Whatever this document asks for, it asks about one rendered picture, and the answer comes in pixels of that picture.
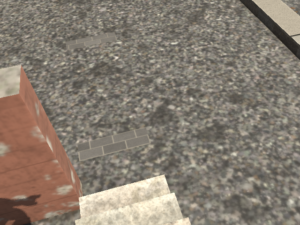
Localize stairs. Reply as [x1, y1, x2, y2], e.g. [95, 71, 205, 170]
[75, 174, 191, 225]

